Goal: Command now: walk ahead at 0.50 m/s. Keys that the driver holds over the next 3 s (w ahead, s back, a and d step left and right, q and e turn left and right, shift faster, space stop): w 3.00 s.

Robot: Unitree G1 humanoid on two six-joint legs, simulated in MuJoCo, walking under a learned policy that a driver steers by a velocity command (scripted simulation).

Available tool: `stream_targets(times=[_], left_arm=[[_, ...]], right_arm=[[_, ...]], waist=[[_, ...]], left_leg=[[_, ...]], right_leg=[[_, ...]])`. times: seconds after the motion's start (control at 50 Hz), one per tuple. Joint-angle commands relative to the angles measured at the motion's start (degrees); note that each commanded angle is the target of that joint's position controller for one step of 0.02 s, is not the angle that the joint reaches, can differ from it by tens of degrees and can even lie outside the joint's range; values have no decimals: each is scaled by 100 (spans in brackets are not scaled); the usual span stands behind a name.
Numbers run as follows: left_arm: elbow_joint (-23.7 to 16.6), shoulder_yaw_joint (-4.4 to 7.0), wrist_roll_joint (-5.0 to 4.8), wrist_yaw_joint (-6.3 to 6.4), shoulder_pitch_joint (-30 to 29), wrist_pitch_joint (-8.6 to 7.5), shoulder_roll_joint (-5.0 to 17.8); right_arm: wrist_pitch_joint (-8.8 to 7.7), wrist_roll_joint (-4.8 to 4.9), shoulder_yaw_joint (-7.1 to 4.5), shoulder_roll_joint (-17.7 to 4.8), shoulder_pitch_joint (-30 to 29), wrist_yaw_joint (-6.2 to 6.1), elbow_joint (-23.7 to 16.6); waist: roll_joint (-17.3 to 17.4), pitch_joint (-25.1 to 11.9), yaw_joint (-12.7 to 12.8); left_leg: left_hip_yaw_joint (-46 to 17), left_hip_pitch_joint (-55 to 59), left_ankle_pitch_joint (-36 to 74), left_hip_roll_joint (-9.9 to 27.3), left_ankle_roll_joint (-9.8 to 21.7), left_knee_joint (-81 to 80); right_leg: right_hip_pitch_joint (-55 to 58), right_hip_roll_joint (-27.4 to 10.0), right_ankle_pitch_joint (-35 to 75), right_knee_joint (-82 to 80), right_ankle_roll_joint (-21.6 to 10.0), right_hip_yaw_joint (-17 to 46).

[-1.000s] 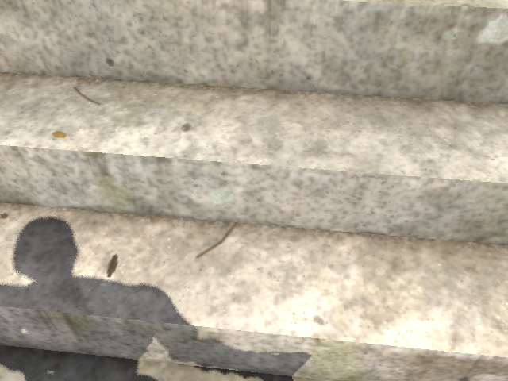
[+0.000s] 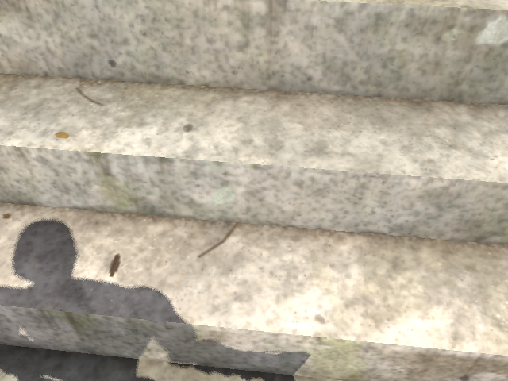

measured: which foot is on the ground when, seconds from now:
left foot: down 0.00-1.00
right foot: down 0.00-1.00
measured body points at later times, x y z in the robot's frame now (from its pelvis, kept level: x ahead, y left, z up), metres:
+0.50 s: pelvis +0.00 +0.00 +0.00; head +0.00 +0.00 +0.45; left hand +0.15 +0.26 -0.12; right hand +0.15 -0.26 -0.12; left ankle -0.03 +0.13 -0.75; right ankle -0.02 -0.12 -0.75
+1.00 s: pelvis +0.00 +0.00 +0.00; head +0.00 +0.00 +0.45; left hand +0.15 +0.26 -0.12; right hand +0.15 -0.26 -0.12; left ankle -0.03 +0.13 -0.75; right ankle -0.02 -0.12 -0.75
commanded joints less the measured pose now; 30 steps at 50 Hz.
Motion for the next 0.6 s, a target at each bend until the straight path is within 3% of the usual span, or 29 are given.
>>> stream_targets(times=[0.02, 0.6], left_arm=[[-321, 136, -4, 17, -382, -71, 738], [-401, 138, 0, 27, -359, -80, 736]], right_arm=[[-70, 3, -138, -733, -389, -18, -336], [-73, 2, -142, -758, -339, -24, -371]], waist=[[11, -389, -1], [-1, -392, -8]], left_leg=[[-352, 11, 1347, 531, 57, -51], [-361, 56, 1394, 533, 52, -99]], right_leg=[[201, -517, 1160, -51, -25, 398], [214, -526, 1207, -83, -4, 414]])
